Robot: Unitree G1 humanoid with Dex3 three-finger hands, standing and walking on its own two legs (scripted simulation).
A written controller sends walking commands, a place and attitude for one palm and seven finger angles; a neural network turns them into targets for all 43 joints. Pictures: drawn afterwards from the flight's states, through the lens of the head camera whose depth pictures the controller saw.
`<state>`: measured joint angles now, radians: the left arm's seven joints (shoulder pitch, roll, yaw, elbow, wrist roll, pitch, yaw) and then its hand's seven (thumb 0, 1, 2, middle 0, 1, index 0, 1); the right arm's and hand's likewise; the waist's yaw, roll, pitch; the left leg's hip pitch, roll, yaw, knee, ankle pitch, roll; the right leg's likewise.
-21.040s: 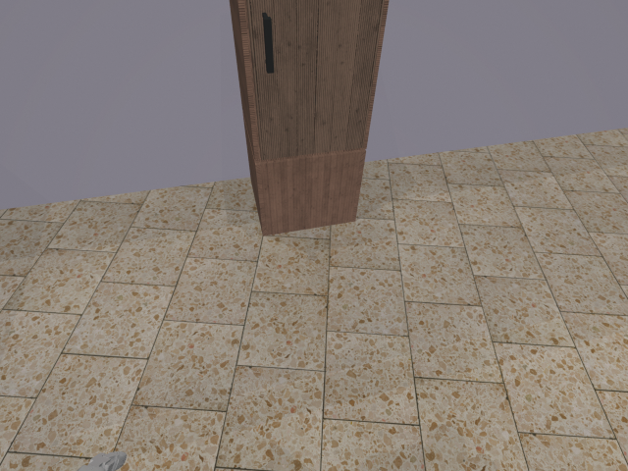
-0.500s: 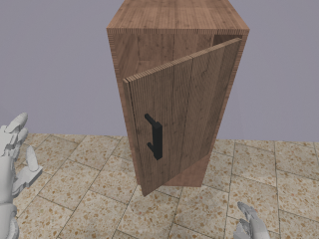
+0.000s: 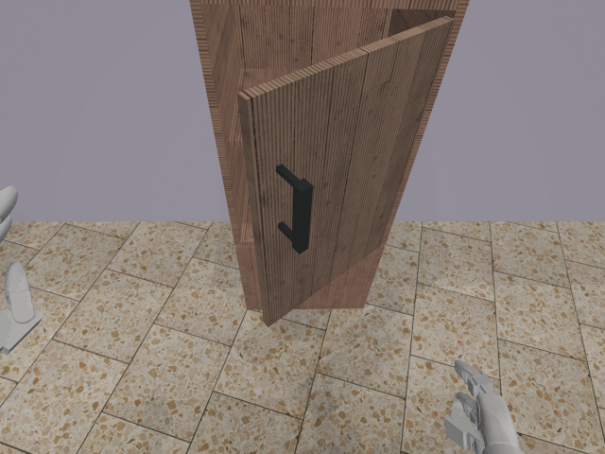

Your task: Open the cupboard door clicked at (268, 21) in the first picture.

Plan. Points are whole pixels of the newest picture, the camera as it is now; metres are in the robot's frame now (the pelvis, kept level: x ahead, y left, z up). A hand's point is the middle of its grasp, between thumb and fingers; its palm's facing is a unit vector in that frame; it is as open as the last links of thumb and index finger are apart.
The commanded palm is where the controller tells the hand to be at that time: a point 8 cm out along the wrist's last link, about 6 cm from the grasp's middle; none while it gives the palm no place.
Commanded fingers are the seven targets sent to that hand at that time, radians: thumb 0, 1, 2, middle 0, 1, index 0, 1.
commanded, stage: step back with the hand held close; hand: left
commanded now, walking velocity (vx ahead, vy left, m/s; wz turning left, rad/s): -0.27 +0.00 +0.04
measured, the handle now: (292, 210) +0.44 +0.06 +0.06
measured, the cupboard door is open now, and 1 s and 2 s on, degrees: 38 38 38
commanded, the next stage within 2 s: stop stepping back and stand still in 0.60 s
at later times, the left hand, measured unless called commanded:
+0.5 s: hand out of the picture +0.08 +0.27 +0.17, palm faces +0.53 -0.68 -0.51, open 7.4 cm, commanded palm +0.02 +0.30 +0.18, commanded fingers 0.00 0.90 0.90 -0.20 -0.30 -0.20 -0.30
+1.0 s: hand out of the picture -0.03 +0.25 +0.17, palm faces +0.39 -0.75 -0.53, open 7.4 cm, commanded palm -0.08 +0.28 +0.18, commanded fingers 0.00 0.90 0.90 -0.20 -0.30 -0.20 -0.30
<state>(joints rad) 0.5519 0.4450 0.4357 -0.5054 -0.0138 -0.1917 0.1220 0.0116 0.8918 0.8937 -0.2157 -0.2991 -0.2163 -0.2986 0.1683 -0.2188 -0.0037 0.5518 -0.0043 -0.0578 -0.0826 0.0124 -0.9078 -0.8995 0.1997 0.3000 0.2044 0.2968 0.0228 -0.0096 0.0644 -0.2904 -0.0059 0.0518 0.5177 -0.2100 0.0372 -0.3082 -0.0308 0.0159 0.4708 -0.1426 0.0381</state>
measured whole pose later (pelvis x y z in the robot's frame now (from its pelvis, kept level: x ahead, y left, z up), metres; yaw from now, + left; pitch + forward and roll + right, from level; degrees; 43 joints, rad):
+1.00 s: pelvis -0.21 -0.02 +0.01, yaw +1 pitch +2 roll +1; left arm 0.64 0.48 0.45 -0.56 -0.03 -0.17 0.15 0.01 0.89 0.89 -0.21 -0.30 -0.21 -0.30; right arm 0.23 -0.15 0.04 0.59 -0.02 -0.14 -0.06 0.01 -0.90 -0.90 0.20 0.30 0.21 0.30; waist 0.00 -0.06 -0.01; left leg -0.32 0.01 0.09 0.38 -0.15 0.02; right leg -0.16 0.02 -0.06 0.49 -0.45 -0.01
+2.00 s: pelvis -0.28 +0.01 +0.01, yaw +1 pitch +0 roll -1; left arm 0.53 0.38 0.38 -0.44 -0.01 -0.20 0.14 0.01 0.89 0.89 -0.21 -0.30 -0.21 -0.30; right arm 0.22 -0.20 0.02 0.63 -0.02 -0.15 -0.07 0.01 -0.91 -0.90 0.20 0.30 0.21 0.30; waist 0.01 0.00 0.02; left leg -0.26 0.01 0.10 0.42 -0.16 0.05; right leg -0.19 0.00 -0.04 0.40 -0.20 0.00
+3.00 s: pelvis -0.28 -0.01 +0.01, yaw +3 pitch -2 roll +0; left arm 0.16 0.31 0.01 1.14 0.02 -0.02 0.00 0.00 0.91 0.89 -0.20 -0.30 -0.20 -0.30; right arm 0.16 -0.28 -0.01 1.13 -0.02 0.01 0.00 0.00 -0.91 -0.90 0.20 0.30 0.20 0.30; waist 0.00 0.05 0.05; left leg -0.21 0.01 0.05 0.37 -0.13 0.01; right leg -0.13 0.02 -0.07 0.37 -0.20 -0.04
